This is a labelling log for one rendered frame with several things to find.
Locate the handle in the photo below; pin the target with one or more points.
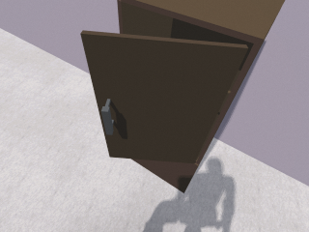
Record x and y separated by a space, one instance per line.
107 119

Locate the cupboard door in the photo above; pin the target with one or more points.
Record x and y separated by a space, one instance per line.
165 93

